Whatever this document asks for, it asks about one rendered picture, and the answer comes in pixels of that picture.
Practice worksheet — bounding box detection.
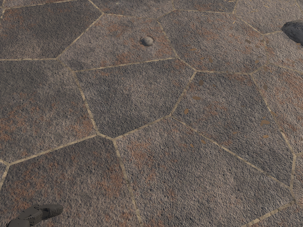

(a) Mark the robot left hand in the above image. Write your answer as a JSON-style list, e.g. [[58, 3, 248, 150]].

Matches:
[[6, 203, 63, 227]]

